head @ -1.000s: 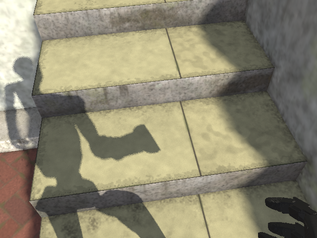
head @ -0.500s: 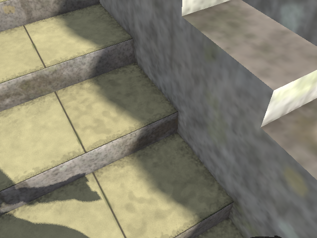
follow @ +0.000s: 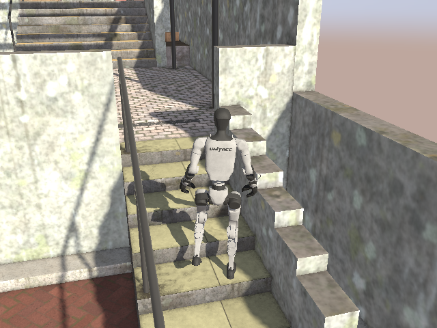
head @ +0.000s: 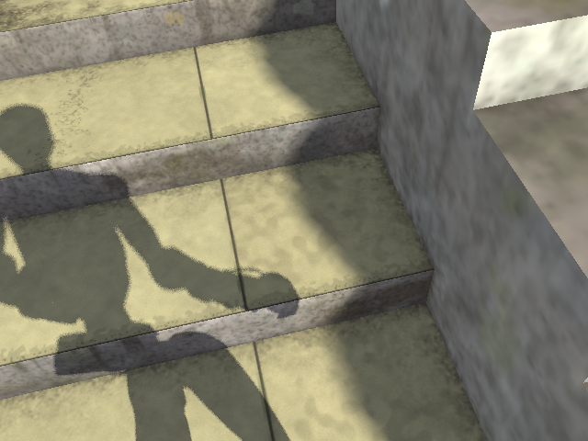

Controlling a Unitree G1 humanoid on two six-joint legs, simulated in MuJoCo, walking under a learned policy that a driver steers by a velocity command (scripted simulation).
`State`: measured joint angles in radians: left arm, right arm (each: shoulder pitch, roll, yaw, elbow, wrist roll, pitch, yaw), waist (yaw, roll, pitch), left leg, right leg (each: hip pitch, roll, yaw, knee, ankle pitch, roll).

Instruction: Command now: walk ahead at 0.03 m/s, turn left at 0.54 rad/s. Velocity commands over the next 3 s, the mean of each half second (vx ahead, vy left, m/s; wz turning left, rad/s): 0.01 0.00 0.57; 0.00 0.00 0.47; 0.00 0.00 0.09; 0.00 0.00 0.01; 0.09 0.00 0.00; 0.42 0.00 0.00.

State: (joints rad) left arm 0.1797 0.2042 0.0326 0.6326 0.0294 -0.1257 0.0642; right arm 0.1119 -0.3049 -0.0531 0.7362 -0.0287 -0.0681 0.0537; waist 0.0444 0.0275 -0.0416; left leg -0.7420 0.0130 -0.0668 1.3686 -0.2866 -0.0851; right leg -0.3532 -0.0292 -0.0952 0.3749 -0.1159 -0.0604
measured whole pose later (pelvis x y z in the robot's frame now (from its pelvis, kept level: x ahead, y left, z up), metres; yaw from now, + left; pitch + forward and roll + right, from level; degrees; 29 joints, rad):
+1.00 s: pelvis +0.05 +0.01 -0.01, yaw +31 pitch +3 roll +0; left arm 0.23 0.18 0.03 0.58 0.01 -0.09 -0.05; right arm 0.16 -0.32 -0.06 0.72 -0.02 -0.06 0.00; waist 0.03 0.03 -0.02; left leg -0.55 -0.05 -0.11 1.21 -0.42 -0.13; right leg -0.25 0.01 -0.05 0.48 -0.28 -0.03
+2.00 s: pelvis +0.02 +0.01 +0.00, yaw +31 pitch +0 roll +0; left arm 0.24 0.18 0.01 0.84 0.00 -0.03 -0.08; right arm 0.29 -0.19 -0.04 0.86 -0.01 -0.04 0.08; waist -0.01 0.00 0.01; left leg -0.21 0.00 0.04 0.43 -0.23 0.02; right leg -0.21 -0.02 -0.02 0.44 -0.22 0.01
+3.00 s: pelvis +0.24 +0.16 +0.02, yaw +32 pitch +4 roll -2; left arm 0.01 0.16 -0.02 0.84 0.01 -0.04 -0.01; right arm 0.43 -0.18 0.01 1.04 -0.01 -0.09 0.03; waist 0.00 0.02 -0.07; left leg -0.22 0.02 -0.03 1.00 -0.22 0.08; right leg -0.81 0.03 -0.12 1.16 -0.45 -0.13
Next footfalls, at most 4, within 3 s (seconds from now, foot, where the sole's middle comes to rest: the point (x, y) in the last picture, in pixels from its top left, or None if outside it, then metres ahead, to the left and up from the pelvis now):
0.26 left None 0.05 0.16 -0.78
0.82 right None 0.12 -0.07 -0.78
1.10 left None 0.00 0.13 -0.78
2.92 right None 0.40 0.16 -0.65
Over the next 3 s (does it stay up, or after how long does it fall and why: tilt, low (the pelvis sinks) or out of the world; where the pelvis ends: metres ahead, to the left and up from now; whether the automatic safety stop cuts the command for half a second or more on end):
stays up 0.24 0.16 0.02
